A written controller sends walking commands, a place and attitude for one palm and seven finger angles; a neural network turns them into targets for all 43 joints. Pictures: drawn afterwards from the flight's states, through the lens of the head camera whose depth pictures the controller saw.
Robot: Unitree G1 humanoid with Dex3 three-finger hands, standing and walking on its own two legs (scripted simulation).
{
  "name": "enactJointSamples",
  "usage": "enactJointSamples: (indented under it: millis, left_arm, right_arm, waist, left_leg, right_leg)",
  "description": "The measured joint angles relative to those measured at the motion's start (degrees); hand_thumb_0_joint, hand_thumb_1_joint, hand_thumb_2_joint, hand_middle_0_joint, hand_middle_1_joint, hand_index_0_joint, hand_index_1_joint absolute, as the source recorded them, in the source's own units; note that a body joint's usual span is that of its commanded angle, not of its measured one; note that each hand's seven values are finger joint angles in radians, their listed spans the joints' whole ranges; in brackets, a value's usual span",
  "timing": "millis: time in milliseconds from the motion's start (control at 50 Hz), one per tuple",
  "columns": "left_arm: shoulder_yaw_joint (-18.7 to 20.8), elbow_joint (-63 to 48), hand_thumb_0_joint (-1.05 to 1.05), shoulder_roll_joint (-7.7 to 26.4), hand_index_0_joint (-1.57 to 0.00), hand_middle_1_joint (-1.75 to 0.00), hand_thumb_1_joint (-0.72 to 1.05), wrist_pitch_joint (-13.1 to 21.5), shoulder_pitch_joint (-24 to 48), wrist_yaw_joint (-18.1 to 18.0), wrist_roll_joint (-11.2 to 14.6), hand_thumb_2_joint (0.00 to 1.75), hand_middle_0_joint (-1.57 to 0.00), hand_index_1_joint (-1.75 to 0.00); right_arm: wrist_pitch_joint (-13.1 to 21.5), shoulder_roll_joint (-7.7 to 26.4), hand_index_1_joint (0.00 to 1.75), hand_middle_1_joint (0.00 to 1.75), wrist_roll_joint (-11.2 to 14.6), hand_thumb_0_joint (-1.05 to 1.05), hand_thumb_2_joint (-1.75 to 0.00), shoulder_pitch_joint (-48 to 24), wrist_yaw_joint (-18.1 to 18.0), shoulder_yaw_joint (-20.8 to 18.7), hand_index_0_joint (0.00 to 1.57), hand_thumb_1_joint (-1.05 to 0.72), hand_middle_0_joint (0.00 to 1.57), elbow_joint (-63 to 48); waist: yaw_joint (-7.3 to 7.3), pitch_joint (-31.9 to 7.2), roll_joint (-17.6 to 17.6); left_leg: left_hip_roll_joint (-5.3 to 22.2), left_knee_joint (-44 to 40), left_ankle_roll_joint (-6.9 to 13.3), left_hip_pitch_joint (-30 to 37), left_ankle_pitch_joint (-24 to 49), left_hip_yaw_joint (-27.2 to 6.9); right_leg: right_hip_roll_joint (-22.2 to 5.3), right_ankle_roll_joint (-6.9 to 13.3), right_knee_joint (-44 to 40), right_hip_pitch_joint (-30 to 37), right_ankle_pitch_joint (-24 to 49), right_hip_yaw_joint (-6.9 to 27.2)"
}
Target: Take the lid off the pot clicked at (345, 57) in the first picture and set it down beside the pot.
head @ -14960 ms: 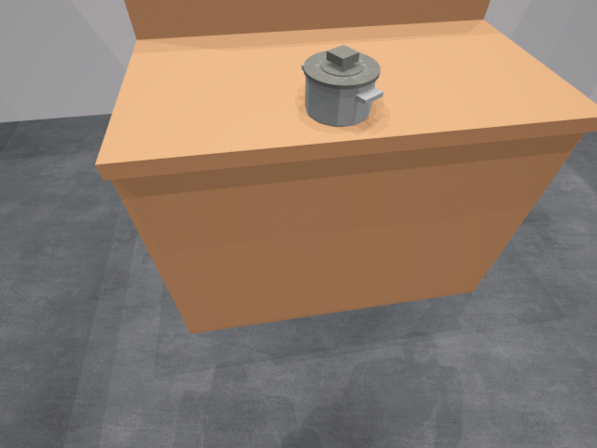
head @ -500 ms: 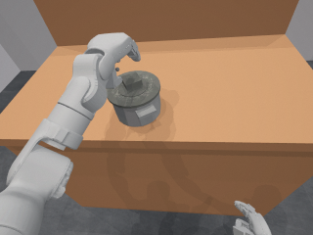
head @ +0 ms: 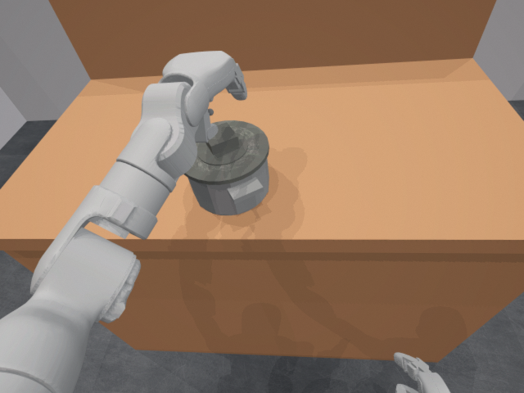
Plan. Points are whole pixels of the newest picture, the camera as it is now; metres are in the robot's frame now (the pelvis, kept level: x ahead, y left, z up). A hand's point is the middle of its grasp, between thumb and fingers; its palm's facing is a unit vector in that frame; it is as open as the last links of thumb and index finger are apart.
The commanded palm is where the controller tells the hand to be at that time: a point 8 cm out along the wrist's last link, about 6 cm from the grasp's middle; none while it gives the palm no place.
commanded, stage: move the open hand above the knob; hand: left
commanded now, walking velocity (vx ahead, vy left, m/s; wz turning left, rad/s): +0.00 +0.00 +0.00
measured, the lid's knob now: (220, 138) +0.48 +0.07 +0.15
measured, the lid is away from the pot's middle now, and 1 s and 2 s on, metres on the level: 0.00 0.00 0.00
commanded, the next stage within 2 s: lower the open fingers around the knob in 0.52 s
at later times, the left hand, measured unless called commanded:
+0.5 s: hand (202, 110) +0.45 +0.08 +0.23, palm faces -0.11 -0.03 -0.99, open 10.0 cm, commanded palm +0.42 +0.09 +0.29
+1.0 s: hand (216, 124) +0.45 +0.07 +0.20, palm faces -0.18 -0.05 -0.98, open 10.0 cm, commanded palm +0.42 +0.08 +0.26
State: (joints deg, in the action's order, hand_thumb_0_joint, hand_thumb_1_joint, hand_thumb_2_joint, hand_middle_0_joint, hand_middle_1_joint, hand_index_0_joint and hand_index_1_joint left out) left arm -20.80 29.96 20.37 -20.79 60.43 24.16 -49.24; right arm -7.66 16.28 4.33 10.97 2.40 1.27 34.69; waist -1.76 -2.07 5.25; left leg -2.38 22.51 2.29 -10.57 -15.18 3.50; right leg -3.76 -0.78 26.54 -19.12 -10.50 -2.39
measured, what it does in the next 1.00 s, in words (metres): stands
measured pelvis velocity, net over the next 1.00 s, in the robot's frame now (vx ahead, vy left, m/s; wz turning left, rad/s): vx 0.00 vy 0.00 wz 0.00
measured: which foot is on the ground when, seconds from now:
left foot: down 0.00-1.00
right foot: down 0.00-1.00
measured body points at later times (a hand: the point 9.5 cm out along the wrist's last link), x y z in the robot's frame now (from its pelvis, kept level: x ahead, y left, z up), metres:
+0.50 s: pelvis +0.00 +0.00 +0.00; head +0.01 -0.04 +0.45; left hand +0.45 +0.08 +0.28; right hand +0.16 -0.24 -0.12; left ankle -0.04 +0.09 -0.74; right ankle +0.03 -0.13 -0.74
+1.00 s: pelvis +0.00 +0.00 +0.00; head +0.02 -0.04 +0.45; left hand +0.45 +0.07 +0.26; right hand +0.16 -0.24 -0.12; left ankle -0.04 +0.09 -0.74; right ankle +0.03 -0.13 -0.74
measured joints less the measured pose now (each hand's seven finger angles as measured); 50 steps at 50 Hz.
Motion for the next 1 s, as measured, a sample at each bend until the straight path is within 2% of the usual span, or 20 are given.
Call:
enactJointSamples:
  millis: [200, 340, 580, 680, 860, 1000]
  left_arm:
    - [-0.4, 1.3, 0.0, -0.1, -0.88, -0.09, -0.36, 0.1, 0.7, -1.3, 0.1, 1.62, -0.88, -0.08]
    - [-1.1, 1.9, 0.0, -0.1, -0.88, -0.09, -0.36, -0.3, 0.9, -0.9, -0.2, 1.62, -0.88, -0.08]
    - [0.4, 0.8, 0.0, 0.6, -0.88, -0.09, -0.36, -0.3, -0.2, -0.1, 0.1, 1.62, -0.88, -0.08]
    - [-0.6, 0.3, 0.0, 0.9, -0.88, -0.09, -0.36, -0.3, -0.1, 0.3, 0.5, 1.62, -0.88, -0.08]
    - [-1.7, 0.7, 0.0, -0.8, -0.88, -0.09, -0.36, -0.1, -0.6, 0.4, 1.0, 1.62, -0.88, -0.08]
    - [-0.1, 0.7, 0.0, -1.2, -0.88, -0.09, -0.36, 0.6, -2.1, -0.3, 0.8, 1.62, -0.88, -0.08]
  right_arm:
    - [0.6, -0.5, 0.3, 0.3, 0.1, 0.01, -0.9, -1.5, -0.2, 0.4, 0.19, -0.91, 0.2, -0.1]
    - [0.4, -0.6, 0.3, 0.3, 0.1, 0.01, -0.9, -2.0, -0.5, 0.6, 0.2, -0.91, 0.2, -0.3]
    - [0.0, -0.1, 0.3, 0.3, 0.1, 0.01, -0.9, -1.4, -0.5, 0.5, 0.2, -0.91, 0.2, -0.2]
    - [0.2, 0.0, 0.3, 0.3, 0.2, 0.01, -0.9, -1.2, -0.7, 0.3, 0.2, -0.91, 0.2, -0.3]
    - [-0.2, -0.1, 0.3, 0.3, 0.1, 0.01, -0.9, -1.2, -0.3, 0.2, 0.19, -0.91, 0.2, -0.2]
    - [-0.2, -0.5, 0.3, 0.3, -0.2, 0.01, -0.9, -1.4, -0.2, 0.4, 0.2, -0.91, 0.2, -0.4]
  waist:
    - [0.3, -0.3, -0.4]
    - [0.33, -0.2, -0.5]
    - [0.12, -0.2, -0.2]
    - [0.11, 0.3, -0.3]
    - [0.1, 0.1, -0.2]
    - [-0.3, 0.2, -0.1]
  left_leg:
    - [-0.2, 0.2, 0.0, -0.3, 0.1, -0.1]
    - [-0.2, 0.4, 0.0, -0.3, 0.1, -0.3]
    - [0.0, 0.2, -0.1, 0.1, 0.0, -0.3]
    - [0.0, 0.2, -0.1, 0.1, 0.0, -0.5]
    - [0.0, 0.2, 0.0, 0.0, -0.1, -0.5]
    - [0.1, -0.2, -0.1, 0.3, -0.1, -0.2]
  right_leg:
    - [-0.2, 0.0, 0.2, -0.2, 0.1, -0.1]
    - [-0.2, 0.0, 0.3, -0.1, 0.0, -0.3]
    - [0.0, 0.1, -0.1, 0.3, 0.0, -0.3]
    - [0.0, 0.1, -0.1, 0.4, 0.0, -0.4]
    - [-0.1, 0.0, 0.0, 0.3, -0.1, -0.5]
    - [0.2, 0.1, -0.3, 0.4, 0.0, -0.1]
